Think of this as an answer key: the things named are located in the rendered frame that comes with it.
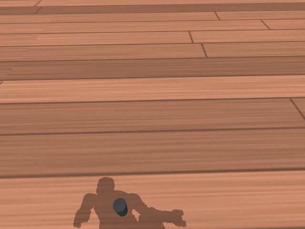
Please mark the cup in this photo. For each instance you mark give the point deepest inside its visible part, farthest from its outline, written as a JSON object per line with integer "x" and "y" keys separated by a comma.
{"x": 120, "y": 207}

